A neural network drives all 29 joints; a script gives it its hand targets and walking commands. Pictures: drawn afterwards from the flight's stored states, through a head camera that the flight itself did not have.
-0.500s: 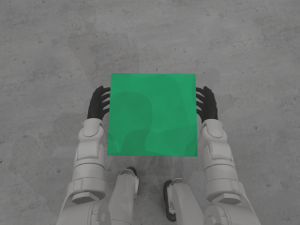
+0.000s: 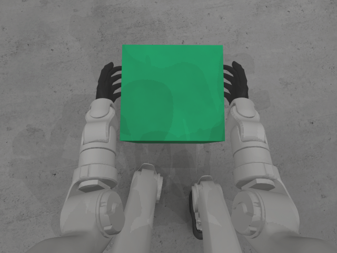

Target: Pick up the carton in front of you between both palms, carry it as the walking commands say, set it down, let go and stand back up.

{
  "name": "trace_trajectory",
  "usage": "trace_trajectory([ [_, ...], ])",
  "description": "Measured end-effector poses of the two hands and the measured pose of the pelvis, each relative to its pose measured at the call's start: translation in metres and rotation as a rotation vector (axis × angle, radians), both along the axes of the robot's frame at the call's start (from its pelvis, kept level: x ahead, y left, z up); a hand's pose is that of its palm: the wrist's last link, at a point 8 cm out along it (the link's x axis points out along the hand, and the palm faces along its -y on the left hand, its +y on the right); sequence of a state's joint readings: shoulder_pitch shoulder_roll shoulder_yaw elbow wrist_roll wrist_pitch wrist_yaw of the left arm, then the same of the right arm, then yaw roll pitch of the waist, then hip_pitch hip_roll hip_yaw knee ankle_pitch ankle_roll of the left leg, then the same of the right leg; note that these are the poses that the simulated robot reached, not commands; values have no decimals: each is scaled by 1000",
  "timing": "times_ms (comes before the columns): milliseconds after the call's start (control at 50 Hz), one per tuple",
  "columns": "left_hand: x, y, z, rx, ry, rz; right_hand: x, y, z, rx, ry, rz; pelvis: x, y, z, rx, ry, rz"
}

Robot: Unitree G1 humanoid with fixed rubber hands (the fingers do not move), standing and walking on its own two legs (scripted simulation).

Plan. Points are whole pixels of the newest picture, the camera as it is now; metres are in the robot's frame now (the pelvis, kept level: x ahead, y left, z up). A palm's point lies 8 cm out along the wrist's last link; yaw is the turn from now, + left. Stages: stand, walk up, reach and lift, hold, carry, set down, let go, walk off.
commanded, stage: set down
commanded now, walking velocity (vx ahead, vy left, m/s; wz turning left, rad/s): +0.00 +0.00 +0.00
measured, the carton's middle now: (171, 104) +0.45 +0.06 -0.16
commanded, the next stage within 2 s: none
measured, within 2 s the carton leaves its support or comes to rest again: rests again in 1.70 s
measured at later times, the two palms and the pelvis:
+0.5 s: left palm (115, 106) +0.44 +0.23 -0.25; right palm (213, 102) +0.50 -0.07 -0.24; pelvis -0.03 +0.00 -0.11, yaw -1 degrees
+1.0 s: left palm (120, 109) +0.45 +0.23 -0.32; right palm (207, 105) +0.51 -0.07 -0.32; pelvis -0.02 -0.01 -0.16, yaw -2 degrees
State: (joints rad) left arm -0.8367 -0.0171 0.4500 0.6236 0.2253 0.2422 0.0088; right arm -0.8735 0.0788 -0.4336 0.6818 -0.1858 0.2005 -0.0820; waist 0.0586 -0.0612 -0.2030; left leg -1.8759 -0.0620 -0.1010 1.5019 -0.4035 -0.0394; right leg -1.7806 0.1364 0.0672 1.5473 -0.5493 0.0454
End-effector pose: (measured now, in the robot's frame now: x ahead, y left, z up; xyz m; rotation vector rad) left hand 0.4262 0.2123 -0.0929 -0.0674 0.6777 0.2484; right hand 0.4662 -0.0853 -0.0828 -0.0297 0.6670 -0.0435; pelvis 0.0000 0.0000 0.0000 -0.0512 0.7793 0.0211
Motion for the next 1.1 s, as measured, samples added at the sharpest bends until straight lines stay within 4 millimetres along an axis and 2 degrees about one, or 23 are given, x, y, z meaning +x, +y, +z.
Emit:
trace_trajectory([
  [400,15,13,-122,22,31,26,26,15,-125,-5,26,47,-23,-2,-94,-2,46,-21],
  [700,24,22,-211,44,77,26,40,23,-218,-12,67,78,-31,-5,-149,13,0,-57],
  [780,29,19,-219,46,77,28,42,21,-230,-4,66,77,-29,-4,-157,25,-10,-68],
  [880,32,18,-221,39,78,35,45,19,-234,-12,65,86,-26,-6,-162,36,-16,-68],
  [1100,23,17,-233,33,119,10,43,18,-241,-35,97,113,-26,-11,-165,39,-22,-74],
])
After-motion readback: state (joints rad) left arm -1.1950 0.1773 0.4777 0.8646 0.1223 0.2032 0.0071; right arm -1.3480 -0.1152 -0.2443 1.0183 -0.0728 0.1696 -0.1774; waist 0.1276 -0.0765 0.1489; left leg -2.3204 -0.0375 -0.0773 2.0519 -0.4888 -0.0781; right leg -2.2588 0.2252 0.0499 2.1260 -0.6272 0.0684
